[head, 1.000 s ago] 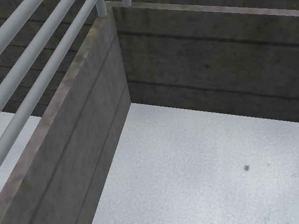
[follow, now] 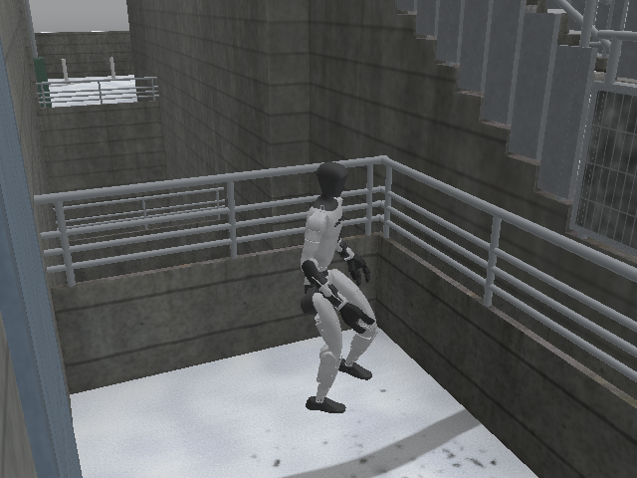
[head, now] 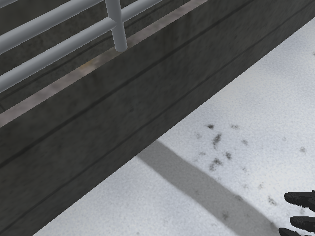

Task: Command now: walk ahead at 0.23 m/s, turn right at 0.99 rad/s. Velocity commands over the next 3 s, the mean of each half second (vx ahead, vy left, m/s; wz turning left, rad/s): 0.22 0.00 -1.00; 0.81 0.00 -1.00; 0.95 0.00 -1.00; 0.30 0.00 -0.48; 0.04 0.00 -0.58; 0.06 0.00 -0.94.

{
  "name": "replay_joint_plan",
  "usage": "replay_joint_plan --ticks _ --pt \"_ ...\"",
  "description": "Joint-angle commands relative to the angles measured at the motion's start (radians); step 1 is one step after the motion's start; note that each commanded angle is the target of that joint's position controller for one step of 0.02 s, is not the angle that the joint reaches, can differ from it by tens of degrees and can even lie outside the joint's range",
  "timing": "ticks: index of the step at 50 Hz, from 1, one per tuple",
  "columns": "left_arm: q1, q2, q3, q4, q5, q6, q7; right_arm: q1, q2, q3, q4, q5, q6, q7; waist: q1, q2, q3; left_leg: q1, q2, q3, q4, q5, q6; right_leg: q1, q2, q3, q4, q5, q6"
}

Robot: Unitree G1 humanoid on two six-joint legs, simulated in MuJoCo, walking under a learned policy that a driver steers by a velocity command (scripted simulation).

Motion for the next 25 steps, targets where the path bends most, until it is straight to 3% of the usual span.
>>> replay_joint_plan --ticks 1,2,4,6,8,9,10,11,12,13,14,16,17,18,20,22,24,25 --pt "-0.047 0.174 0.058 -0.067 -0.017 0.009 0.044 0.065 -0.067 -0.028 -0.032 -0.004 -0.011 0.004 -0.062 -0.048 -0.218 0.225 -0.12 0.108 -0.209 0.16 -0.016 -0.083 -0.154 0.164 -0.049 0.725 -0.049" --pt "-0.027 0.166 0.055 -0.057 -0.031 0.022 0.054 0.01 -0.043 -0.027 -0.054 0.027 -0.012 0.003 -0.031 -0.047 -0.246 0.287 -0.165 0.132 -0.306 0.221 -0.02 -0.074 -0.127 0.168 -0.029 0.644 -0.01" --pt "-0.015 0.164 0.054 -0.05 -0.033 0.042 0.064 -0.04 -0.038 -0.032 -0.077 0.044 -0.01 0.002 -0.016 -0.114 -0.242 0.316 -0.201 0.113 -0.433 0.258 -0.018 -0.04 -0.122 0.229 -0.005 0.528 0.03" --pt "-0.045 0.137 0.044 -0.07 -0.015 0.055 0.07 -0.047 -0.07 -0.046 -0.072 0.038 -0.001 0.002 -0.027 -0.181 -0.22 0.273 -0.195 0.043 -0.525 0.23 -0.006 0.05 -0.145 0.33 0.043 0.467 0.047" --pt "-0.116 0.108 0.034 -0.104 -0.008 0.058 0.07 -0.001 -0.106 -0.064 -0.064 0.029 -0.012 0.004 -0.054 -0.22 -0.247 0.308 -0.152 0.018 -0.675 0.305 0.037 0.149 -0.135 0.361 0.169 0.464 0.073" --pt "-0.156 0.087 0.021 -0.129 -0.007 0.066 0.064 0.088 -0.116 -0.068 -0.054 0.022 -0.019 0.002 -0.104 -0.156 -0.348 0.555 -0.021 -0.058 -0.738 0.475 0.118 0.071 -0.102 0.318 0.376 0.276 0.107" --pt "-0.044 0.018 -0.006 -0.12 0.03 0.075 0.058 0.103 -0.133 -0.062 -0.064 0.032 -0.009 -0.013 -0.034 0.059 -0.466 0.821 0.195 -0.233 -0.623 0.901 0.209 -0.096 0.002 0.18 0.572 -0.405 0.145" --pt "0.116 0.123 0.019 -0.114 0.006 0.064 0.036 0.124 -0.123 -0.065 -0.056 0.002 -0.001 -0.009 0.044 0.346 -0.563 0.927 0.412 -0.552 -0.614 0.874 0.416 -0.262 -0.025 0.145 0.76 -0.522 0.176" --pt "0.1 0.224 0.047 -0.057 0.006 0.065 0.024 0.072 -0.058 -0.06 -0.094 0.021 0.005 -0.011 0.002 0.222 -0.485 0.854 0.35 -0.489 -0.615 0.779 0.42 -0.298 -0.103 0.126 0.863 -0.444 0.218" --pt "-0.018 0.24 0.052 -0.068 -0.009 0.079 0.017 0.06 -0.017 -0.053 -0.101 0.03 0.02 -0.022 -0.041 0.079 -0.368 0.77 0.262 -0.305 -0.606 0.69 0.351 -0.342 -0.126 0.083 0.92 -0.357 0.249" --pt "-0.07 0.212 0.047 -0.086 -0.013 0.099 0.017 0.055 -0.018 -0.049 -0.113 0.028 0.037 -0.033 -0.042 0.014 -0.335 0.698 0.202 -0.228 -0.63 0.564 0.306 -0.349 -0.137 0.071 0.929 -0.298 0.258" --pt "-0.093 0.162 0.031 -0.109 -0.026 0.115 0.013 0.016 -0.041 -0.058 -0.111 0.024 0.059 -0.044 -0.017 0.019 -0.216 0.528 0.154 -0.108 -0.7 0.396 0.287 -0.337 -0.196 0.023 0.855 -0.243 0.248" --pt "-0.054 0.113 0.013 -0.092 -0.027 0.114 0.008 0.076 -0.048 -0.067 -0.088 0.033 0.066 -0.047 -0.021 0.031 -0.242 0.548 0.151 -0.09 -0.757 0.186 0.278 -0.327 -0.212 -0.011 0.815 -0.226 0.244" --pt "-0.007 0.069 0.005 -0.072 -0.03 0.102 0.007 0.09 -0.052 -0.071 -0.099 0.033 0.071 -0.035 -0.023 0.061 -0.269 0.569 0.152 -0.079 -0.777 0.089 0.275 -0.332 -0.2 -0.056 0.771 -0.225 0.242" --pt "-0.059 0.081 0.008 -0.082 -0.018 0.078 0.002 0.142 -0.117 -0.106 -0.072 0.046 0.061 -0.009 -0.054 0.078 -0.259 0.573 0.209 -0.095 -0.853 -0.16 0.268 -0.36 -0.259 -0.078 0.71 -0.238 0.215" --pt "-0.128 0.112 0.017 -0.09 -0.008 0.063 0.003 0.146 -0.143 -0.121 -0.057 0.055 0.046 -0.008 -0.075 0.086 -0.22 0.547 0.238 -0.072 -0.907 -0.279 0.251 -0.374 -0.294 -0.089 0.652 -0.192 0.189" --pt "-0.087 0.132 0.03 -0.057 -0.007 0.06 0.004 0.115 -0.143 -0.129 -0.048 0.053 0.025 -0.009 -0.048 0.134 -0.209 0.504 0.238 0.001 -0.951 -0.346 0.223 -0.292 -0.308 -0.108 0.578 -0.169 0.173" --pt "-0.103 0.129 0.03 -0.057 0.0 0.066 0.001 0.112 -0.144 -0.126 -0.041 0.033 0.015 0.002 -0.053 0.114 -0.202 0.472 0.232 0.045 -0.942 -0.293 0.222 -0.248 -0.298 -0.122 0.524 -0.154 0.158"
Next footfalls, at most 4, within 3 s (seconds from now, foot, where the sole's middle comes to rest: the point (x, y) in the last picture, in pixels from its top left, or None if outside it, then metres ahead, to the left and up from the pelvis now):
0.18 left None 0.31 0.09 -0.77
0.66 right None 0.14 -0.12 -0.77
1.04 left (246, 188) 0.58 -0.29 -0.77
1.48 right None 0.43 -0.77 -0.77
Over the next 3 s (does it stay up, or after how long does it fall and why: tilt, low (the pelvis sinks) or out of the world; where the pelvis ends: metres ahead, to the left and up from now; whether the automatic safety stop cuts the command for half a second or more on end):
stays up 0.47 -0.91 0.01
